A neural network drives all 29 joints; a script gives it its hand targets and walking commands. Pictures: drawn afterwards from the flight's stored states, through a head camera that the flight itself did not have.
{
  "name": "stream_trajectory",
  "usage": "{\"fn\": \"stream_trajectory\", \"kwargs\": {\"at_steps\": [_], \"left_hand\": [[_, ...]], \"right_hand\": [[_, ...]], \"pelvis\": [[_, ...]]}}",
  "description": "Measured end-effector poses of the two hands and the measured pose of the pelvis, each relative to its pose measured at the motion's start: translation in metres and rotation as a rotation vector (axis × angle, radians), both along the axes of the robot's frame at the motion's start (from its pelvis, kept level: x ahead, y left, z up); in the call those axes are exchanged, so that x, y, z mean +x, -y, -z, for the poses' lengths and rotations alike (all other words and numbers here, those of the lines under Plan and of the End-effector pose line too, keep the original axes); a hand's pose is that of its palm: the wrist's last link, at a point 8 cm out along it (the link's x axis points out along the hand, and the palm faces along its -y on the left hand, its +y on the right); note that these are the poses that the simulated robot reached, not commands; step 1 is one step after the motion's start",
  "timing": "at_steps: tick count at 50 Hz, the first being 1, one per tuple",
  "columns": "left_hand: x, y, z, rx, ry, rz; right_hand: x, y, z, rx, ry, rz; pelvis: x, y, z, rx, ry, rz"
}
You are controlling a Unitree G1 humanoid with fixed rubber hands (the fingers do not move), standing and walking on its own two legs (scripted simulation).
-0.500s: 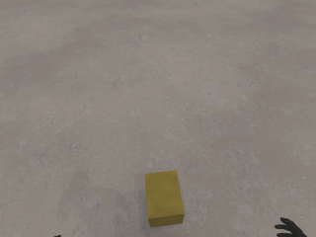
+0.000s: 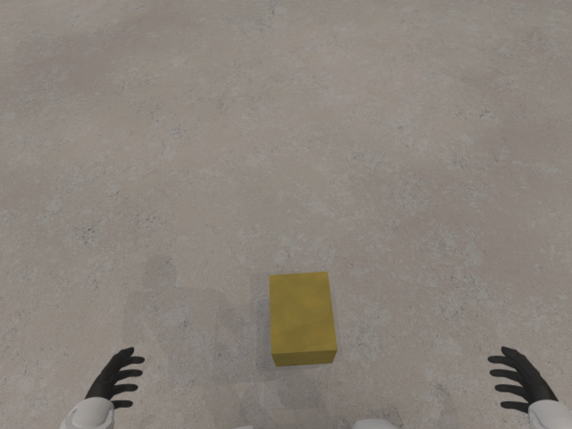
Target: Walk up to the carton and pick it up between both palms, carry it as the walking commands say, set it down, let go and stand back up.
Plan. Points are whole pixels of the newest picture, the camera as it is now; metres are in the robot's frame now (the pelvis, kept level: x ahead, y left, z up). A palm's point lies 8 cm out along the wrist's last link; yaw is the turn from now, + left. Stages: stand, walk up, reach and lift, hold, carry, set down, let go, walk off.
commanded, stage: reach and lift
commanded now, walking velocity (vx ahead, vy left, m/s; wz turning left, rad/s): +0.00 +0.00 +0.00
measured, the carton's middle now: (301, 319) +0.45 -0.02 -0.67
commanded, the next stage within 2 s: none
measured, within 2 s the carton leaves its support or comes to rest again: neither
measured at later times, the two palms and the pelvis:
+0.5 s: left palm (143, 343) +0.28 +0.26 -0.13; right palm (468, 339) +0.24 -0.27 -0.13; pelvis -0.04 +0.00 -0.05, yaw +1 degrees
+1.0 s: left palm (189, 282) +0.40 +0.21 -0.18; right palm (407, 274) +0.38 -0.22 -0.18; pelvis -0.07 +0.00 -0.09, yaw +1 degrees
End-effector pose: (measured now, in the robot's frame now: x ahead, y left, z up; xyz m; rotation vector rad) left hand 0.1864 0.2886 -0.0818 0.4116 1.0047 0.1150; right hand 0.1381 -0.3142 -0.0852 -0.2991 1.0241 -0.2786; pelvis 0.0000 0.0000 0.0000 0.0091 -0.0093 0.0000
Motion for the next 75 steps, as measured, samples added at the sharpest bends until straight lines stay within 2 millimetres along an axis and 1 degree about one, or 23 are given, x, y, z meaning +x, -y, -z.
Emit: {"fn": "stream_trajectory", "kwargs": {"at_steps": [5, 9, 18, 27, 37, 47, 57, 63, 65, 68, 75], "left_hand": [[0.003, 0.005, 0.010, -0.024, -0.008, -0.018], [0.013, 0.007, 0.019, -0.035, 0.009, -0.004], [0.060, 0.018, 0.034, -0.066, 0.082, 0.000], [0.098, 0.031, 0.051, -0.109, 0.127, -0.023], [0.144, 0.052, 0.069, -0.161, 0.184, -0.038], [0.197, 0.074, 0.090, -0.230, 0.257, -0.060], [0.246, 0.090, 0.118, -0.279, 0.331, -0.073], [0.273, 0.099, 0.128, -0.298, 0.374, -0.069], [0.278, 0.102, 0.131, -0.300, 0.384, -0.065], [0.282, 0.106, 0.137, -0.304, 0.394, -0.060], [0.277, 0.108, 0.152, -0.304, 0.395, -0.064]], "right_hand": [[0.017, -0.010, 0.003, 0.017, 0.008, -0.003], [0.028, -0.016, 0.011, 0.034, 0.023, 0.004], [0.068, -0.029, 0.031, 0.063, 0.083, -0.006], [0.110, -0.046, 0.048, 0.102, 0.135, -0.014], [0.166, -0.064, 0.062, 0.141, 0.207, -0.021], [0.225, -0.086, 0.084, 0.193, 0.287, -0.016], [0.274, -0.110, 0.112, 0.226, 0.365, -0.020], [0.305, -0.123, 0.123, 0.240, 0.410, -0.038], [0.312, -0.126, 0.126, 0.243, 0.418, -0.044], [0.316, -0.129, 0.132, 0.241, 0.427, -0.046], [0.310, -0.123, 0.146, 0.228, 0.426, -0.037]], "pelvis": [[-0.002, 0.002, 0.005, -0.006, -0.047, -0.017], [-0.006, 0.002, 0.013, -0.013, -0.091, -0.020], [-0.023, 0.000, 0.034, -0.023, -0.194, -0.020], [-0.045, -0.002, 0.051, -0.024, -0.297, -0.024], [-0.063, -0.002, 0.068, -0.028, -0.411, -0.028], [-0.067, -0.001, 0.084, -0.031, -0.559, -0.028], [-0.065, 0.000, 0.099, -0.027, -0.707, -0.019], [-0.063, 0.000, 0.106, -0.024, -0.782, -0.012], [-0.062, 0.000, 0.107, -0.023, -0.801, -0.011], [-0.061, 0.000, 0.107, -0.024, -0.825, -0.010], [-0.061, 0.001, 0.113, -0.023, -0.855, -0.007]]}}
